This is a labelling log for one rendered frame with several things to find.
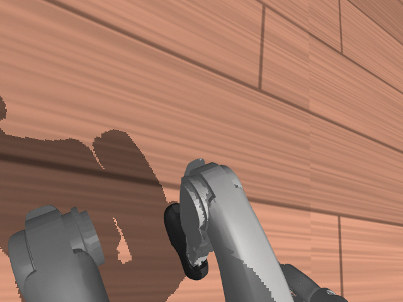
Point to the right robot foot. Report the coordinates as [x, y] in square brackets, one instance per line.
[178, 241]

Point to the right robot arm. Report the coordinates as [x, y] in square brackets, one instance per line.
[326, 295]

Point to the right robot hand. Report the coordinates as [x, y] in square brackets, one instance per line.
[301, 286]

